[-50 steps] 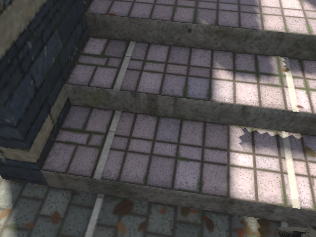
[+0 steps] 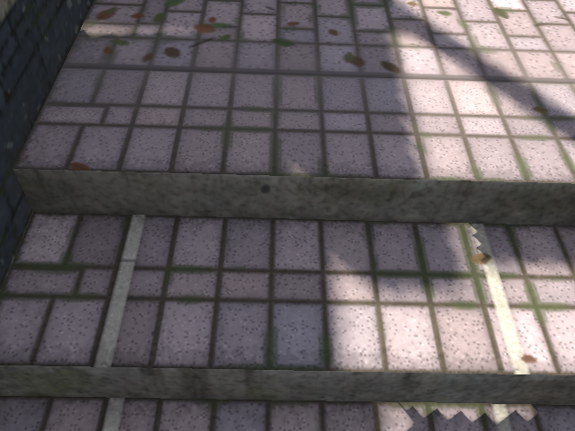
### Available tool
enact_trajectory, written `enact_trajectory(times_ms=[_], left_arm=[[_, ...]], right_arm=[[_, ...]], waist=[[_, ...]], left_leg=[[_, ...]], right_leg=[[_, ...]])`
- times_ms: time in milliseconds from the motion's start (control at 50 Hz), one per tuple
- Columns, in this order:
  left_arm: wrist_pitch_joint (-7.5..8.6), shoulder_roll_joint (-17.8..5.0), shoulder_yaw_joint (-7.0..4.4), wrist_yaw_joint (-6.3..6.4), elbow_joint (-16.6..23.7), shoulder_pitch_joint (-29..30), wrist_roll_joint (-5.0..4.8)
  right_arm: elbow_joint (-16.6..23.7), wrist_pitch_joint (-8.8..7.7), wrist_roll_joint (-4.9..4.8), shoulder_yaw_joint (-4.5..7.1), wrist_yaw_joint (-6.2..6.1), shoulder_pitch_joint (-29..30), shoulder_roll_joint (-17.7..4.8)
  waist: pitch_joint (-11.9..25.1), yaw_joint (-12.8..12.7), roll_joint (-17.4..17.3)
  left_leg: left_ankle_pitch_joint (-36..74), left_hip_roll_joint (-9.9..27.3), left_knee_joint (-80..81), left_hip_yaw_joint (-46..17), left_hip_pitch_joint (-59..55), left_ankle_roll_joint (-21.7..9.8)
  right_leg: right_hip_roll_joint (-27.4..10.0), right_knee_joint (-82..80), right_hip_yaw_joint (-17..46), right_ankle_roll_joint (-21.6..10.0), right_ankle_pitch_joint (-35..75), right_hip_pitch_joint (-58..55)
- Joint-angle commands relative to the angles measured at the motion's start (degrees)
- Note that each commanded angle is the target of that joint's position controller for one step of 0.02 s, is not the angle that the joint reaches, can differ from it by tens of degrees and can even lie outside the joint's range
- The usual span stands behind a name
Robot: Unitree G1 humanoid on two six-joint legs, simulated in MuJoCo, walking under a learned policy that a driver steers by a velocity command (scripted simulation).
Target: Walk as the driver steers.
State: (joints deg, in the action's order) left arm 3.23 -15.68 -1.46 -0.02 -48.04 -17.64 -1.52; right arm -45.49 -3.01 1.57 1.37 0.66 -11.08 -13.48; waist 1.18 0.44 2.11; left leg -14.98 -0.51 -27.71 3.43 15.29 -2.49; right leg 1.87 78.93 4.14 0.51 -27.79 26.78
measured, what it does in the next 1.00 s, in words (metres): climbs: right foot 0.14 m higher, then left foot 0.14 m higher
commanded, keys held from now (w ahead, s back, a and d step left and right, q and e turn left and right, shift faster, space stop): w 1.00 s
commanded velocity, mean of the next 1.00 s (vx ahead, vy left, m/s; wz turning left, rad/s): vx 0.50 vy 0.00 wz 0.00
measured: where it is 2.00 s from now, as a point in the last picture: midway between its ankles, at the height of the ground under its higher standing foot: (264, 104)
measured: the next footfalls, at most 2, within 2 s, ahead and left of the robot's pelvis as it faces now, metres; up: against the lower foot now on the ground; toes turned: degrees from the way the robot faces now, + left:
right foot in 0.30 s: +0.31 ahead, -0.11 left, +0.14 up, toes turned -3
left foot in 0.90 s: +0.68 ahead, +0.14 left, +0.28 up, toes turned +8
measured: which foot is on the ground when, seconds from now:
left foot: down 0.00-0.32, up 0.34-0.88, down 0.90-1.00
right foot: up 0.00-0.28, down 0.30-0.92, up 0.94-1.00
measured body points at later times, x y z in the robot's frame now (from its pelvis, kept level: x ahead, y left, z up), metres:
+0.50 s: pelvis +0.25 -0.03 +0.12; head +0.23 -0.05 +0.57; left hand +0.27 +0.21 -0.02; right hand +0.39 -0.27 +0.01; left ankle +0.18 +0.13 -0.37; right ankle +0.27 -0.11 -0.60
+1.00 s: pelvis +0.54 +0.05 +0.20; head +0.55 +0.05 +0.65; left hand +0.50 +0.28 +0.06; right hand +0.73 -0.17 +0.11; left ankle +0.64 +0.13 -0.46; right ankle +0.36 -0.11 -0.38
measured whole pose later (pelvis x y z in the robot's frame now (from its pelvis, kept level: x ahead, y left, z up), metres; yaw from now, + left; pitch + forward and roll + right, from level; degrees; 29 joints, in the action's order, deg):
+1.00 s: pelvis +0.54 +0.05 +0.20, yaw +0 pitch +3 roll +1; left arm 4.7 -10.7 -0.1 -1.9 -59.1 -25.4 -0.4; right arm -42.5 -3.8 1.1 -0.9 1.8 -4.8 -11.3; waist 2.3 0.1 0.5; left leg -21.7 1.8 -59.5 9.9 40.6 -5.2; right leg 0.3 78.4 8.2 -3.6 -9.0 19.3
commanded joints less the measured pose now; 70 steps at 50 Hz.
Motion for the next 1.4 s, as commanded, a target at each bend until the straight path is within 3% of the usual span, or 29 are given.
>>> enact_trajectory(times_ms=[20,80,160,220,240,280,300,320,340,360,400,440,520,560,700,760,800,840,880,900,920,940,980,1000,1060,1120,1160,1320,1400], left_arm=[[1.06,1.06,0.70,-0.58,7.21,8.12,-0.87],[-0.87,9.10,3.94,-0.79,10.82,8.71,-1.50],[0.61,7.34,6.35,-1.52,21.59,19.22,0.86],[1.15,3.64,5.75,-0.29,21.80,19.33,2.57],[1.40,2.66,5.21,0.13,21.58,17.22,2.10],[0.86,-0.37,3.58,-0.70,18.66,7.74,1.30],[0.65,-2.27,2.59,-1.45,17.20,3.72,0.91],[0.24,-8.27,0.34,-1.90,13.76,-3.61,2.21],[-0.71,-13.21,-1.30,-1.88,8.10,-10.40,3.42],[-0.52,-8.17,-0.60,-0.35,6.48,-11.31,4.35],[0.76,1.08,1.85,-1.32,1.14,-3.75,2.09],[1.51,9.65,3.50,-2.66,-3.58,0.13,3.80],[0.74,6.66,2.70,-3.34,-8.01,-2.60,3.02],[1.48,5.03,2.96,-2.74,-7.89,-1.81,3.10],[0.34,2.88,2.64,1.63,-13.43,-20.36,3.69],[-1.20,3.77,2.95,3.76,-13.19,-21.00,2.27],[-1.45,0.47,1.63,4.25,-13.06,-19.79,0.15],[-0.18,-2.78,1.36,2.26,-12.78,-17.94,0.42],[-0.29,-6.48,1.15,1.12,-13.38,-17.86,2.64],[-0.02,-7.45,0.44,1.23,-11.78,-14.04,2.48],[1.48,0.67,1.71,0.49,-9.93,-18.64,2.12],[3.62,2.67,1.85,-1.41,-11.40,-16.19,3.20],[3.82,5.74,1.02,-3.58,-4.10,-4.49,-0.25],[3.30,5.03,1.07,-2.91,0.82,4.02,0.52],[1.17,7.92,2.33,-1.63,2.47,-0.15,-0.19],[0.15,8.06,3.94,-1.42,3.71,-0.25,0.43],[-0.24,7.76,3.99,-1.78,3.15,2.71,1.57],[0.87,9.72,5.73,-1.46,10.24,20.61,0.25],[2.05,12.35,8.77,-3.12,19.68,36.45,1.92]], right_arm=[[-3.61,1.58,-0.15,0.69,0.04,-13.21,-2.50],[-8.65,1.99,-0.58,-0.95,0.27,-16.11,-0.11],[-8.75,1.96,-0.31,-2.60,-1.04,-9.97,-0.13],[-10.16,-1.37,-2.97,-1.39,-2.46,-14.25,-7.25],[-11.14,-1.45,-3.37,-0.20,-2.61,-16.83,-12.08],[-11.77,1.32,-2.07,0.57,-3.59,-17.41,-13.81],[-11.78,2.22,-1.69,0.68,-3.94,-16.02,-12.54],[-9.66,1.55,0.08,0.79,-4.42,-17.22,-10.81],[-8.97,-0.13,0.43,-0.99,-2.09,-22.08,0.67],[-9.83,-2.28,-0.30,0.35,1.14,-20.16,-1.13],[1.28,-2.54,-2.53,-0.77,2.33,-0.89,1.72],[2.43,-1.53,-2.24,-1.95,1.83,-4.01,4.08],[2.76,0.22,-3.25,-4.51,1.79,-6.73,6.58],[5.06,0.62,-1.68,-4.28,1.42,-2.40,4.23],[11.02,-0.87,-2.77,-5.96,0.13,15.23,7.65],[17.54,-2.27,-2.33,-7.76,1.75,23.02,8.32],[20.01,-2.24,-1.82,-8.74,2.69,27.55,8.59],[16.99,-2.92,-2.09,-6.89,2.95,19.79,6.25],[13.71,-2.89,-3.59,-2.42,2.49,3.28,-2.55],[10.03,-2.06,-2.58,-0.70,2.31,-6.80,-6.56],[5.87,-1.53,-0.01,1.73,1.97,-14.71,-12.33],[3.08,0.05,0.65,1.95,0.03,-18.81,-13.41],[-0.59,0.16,-0.35,-1.17,0.64,-10.41,-1.85],[-3.44,-0.58,-0.08,-1.73,1.52,-7.26,1.95],[-9.74,-2.27,0.97,-2.71,2.65,-6.15,7.77],[-10.02,-2.93,-0.09,-2.35,2.70,-4.04,4.94],[-11.66,-3.04,0.82,-2.98,2.28,-7.99,4.52],[-15.69,-0.37,1.06,-3.29,-1.84,-25.04,3.19],[-16.25,1.04,-1.94,-2.45,-4.27,-27.89,0.38]], waist=[[-3.10,3.47,-6.41],[-8.64,0.08,-9.09],[-9.82,-3.79,-7.36],[6.27,-5.17,-8.48],[8.18,-6.24,-11.31],[11.24,-10.33,-18.23],[12.61,-12.26,-18.19],[16.91,-12.33,-9.51],[22.96,-8.29,21.56],[22.26,-9.48,11.79],[-2.13,-4.57,0.41],[-4.38,2.11,-2.19],[-4.80,4.56,-1.08],[-4.08,4.43,-0.27],[-6.45,-6.05,3.38],[-6.55,-5.57,1.35],[-6.33,-5.57,0.62],[-1.63,-1.03,5.82],[8.32,9.55,16.49],[13.37,13.83,17.37],[23.89,10.94,-7.80],[30.19,10.94,-18.49],[11.61,4.43,-9.36],[2.70,2.93,-3.59],[-1.42,-3.66,-4.31],[-3.07,-7.16,-3.32],[-1.13,-5.02,-4.10],[-6.50,3.21,-5.01],[-4.01,5.75,-3.41]], left_leg=[[7.41,19.29,12.16,-20.29,-19.69,-12.63],[0.36,19.49,15.42,-18.24,-8.35,-10.59],[1.37,9.47,21.68,-2.51,12.89,-5.61],[45.50,8.80,29.78,0.61,13.01,-9.37],[67.61,10.91,23.88,0.07,0.98,-9.34],[99.47,15.50,7.29,-2.44,-24.18,-6.80],[98.62,15.77,-1.83,-2.63,-28.70,-5.82],[87.04,13.25,-17.95,-5.32,-15.92,-6.23],[9.58,-3.72,-42.23,-8.34,8.67,-3.11],[-1.45,-8.57,-69.26,-22.29,18.32,-2.33],[-1.01,-2.64,-79.31,-16.78,34.45,-6.03],[6.24,-0.27,-81.00,-16.05,34.11,-8.42],[6.45,-0.58,-81.54,-12.77,46.57,-5.58],[13.11,1.07,-73.15,-9.70,45.34,-2.82],[-0.53,5.92,-90.41,-7.53,81.60,2.41],[2.38,10.08,-72.23,-1.73,74.82,3.61],[0.61,10.21,-50.68,4.12,46.80,1.92],[-3.44,2.50,-44.00,12.19,26.79,-1.33],[-4.01,-3.24,-32.44,8.89,10.75,-6.64],[-1.25,0.37,-28.15,-3.31,-1.21,-8.83],[-10.54,14.11,-12.52,-33.12,-22.17,-17.56],[-10.88,22.56,11.27,-59.98,-24.86,-20.16],[-20.45,20.81,9.42,-45.14,-5.66,-11.20],[-14.43,18.80,7.95,-33.13,4.17,-9.48],[-2.95,12.89,8.67,-15.10,8.56,-5.25],[1.87,9.21,11.57,-3.06,12.47,-3.13],[6.61,10.11,11.15,-3.51,9.66,-5.46],[2.17,16.26,10.66,-13.43,-16.12,-8.04],[13.51,16.25,27.33,-9.68,-5.18,-7.98]], right_leg=[[-4.11,28.69,-1.94,-0.14,-1.59,38.74],[-3.21,56.02,-1.84,-2.30,-3.27,51.71],[-4.61,26.62,-5.36,-2.00,12.00,42.03],[-2.64,4.47,-17.61,-2.64,18.92,0.82],[-1.06,-2.08,-17.58,-3.22,11.26,0.50],[2.48,-15.31,-15.36,-5.91,2.50,4.89],[2.26,-26.33,-11.31,-8.14,5.38,1.68],[-4.51,-29.53,7.12,-11.71,14.29,-13.89],[-19.73,-55.33,41.39,-22.60,15.21,-31.18],[-23.88,-64.99,58.77,-23.35,1.93,-28.54],[-20.48,-60.82,34.84,-15.15,-4.79,-9.94],[-13.75,-57.84,14.95,-9.14,5.05,-1.79],[-11.50,-60.18,2.78,-9.34,10.07,-3.17],[-10.19,-63.43,-0.45,-9.53,13.32,0.40],[-19.71,-62.70,11.40,-12.90,15.91,-31.34],[-17.79,-68.51,8.01,-10.74,12.36,-27.03],[-18.24,-82.40,3.72,-12.06,18.49,-14.37],[-16.45,-75.59,-3.55,-11.87,61.57,-17.60],[-16.23,-56.01,-5.11,-8.58,109.35,-29.65],[-15.25,-43.79,-3.47,-7.14,105.59,-24.94],[-5.88,-22.44,-1.83,-4.00,75.46,-4.00],[4.14,3.11,4.52,-2.37,19.70,1.21],[0.21,23.24,7.65,-5.24,16.67,14.14],[-1.36,25.41,5.34,-7.84,18.30,18.38],[-2.35,31.26,7.33,-13.35,19.36,23.63],[-3.01,15.32,6.73,-11.71,26.74,27.36],[-2.40,23.32,2.17,-8.08,31.29,33.32],[-6.31,36.17,-0.10,-1.94,16.12,68.07],[-10.05,5.56,-12.66,-1.96,17.96,41.30]])
Velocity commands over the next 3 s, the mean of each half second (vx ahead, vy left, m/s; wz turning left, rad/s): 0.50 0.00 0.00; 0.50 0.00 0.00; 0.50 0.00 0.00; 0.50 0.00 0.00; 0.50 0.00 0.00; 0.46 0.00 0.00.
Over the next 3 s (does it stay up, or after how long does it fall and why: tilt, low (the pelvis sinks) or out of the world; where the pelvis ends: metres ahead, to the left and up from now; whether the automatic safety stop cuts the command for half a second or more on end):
stays up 1.68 0.03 0.43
